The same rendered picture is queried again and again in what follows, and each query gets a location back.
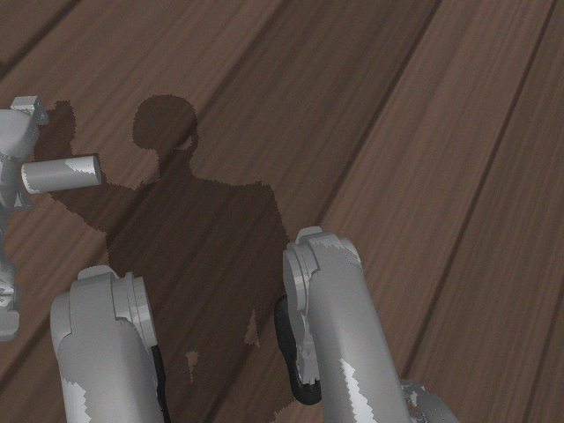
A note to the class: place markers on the left robot hand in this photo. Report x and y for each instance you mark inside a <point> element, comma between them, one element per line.
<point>18,136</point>

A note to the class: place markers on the can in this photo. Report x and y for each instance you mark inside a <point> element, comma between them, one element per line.
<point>53,175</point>

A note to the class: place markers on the left robot arm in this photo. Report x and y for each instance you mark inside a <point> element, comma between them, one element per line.
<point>9,292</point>

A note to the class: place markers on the right robot hand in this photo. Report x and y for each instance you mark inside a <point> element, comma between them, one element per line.
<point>431,408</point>

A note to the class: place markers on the left robot foot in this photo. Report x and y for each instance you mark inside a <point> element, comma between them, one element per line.
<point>160,371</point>

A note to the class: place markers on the right robot foot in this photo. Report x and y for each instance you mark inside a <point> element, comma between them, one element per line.
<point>304,393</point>

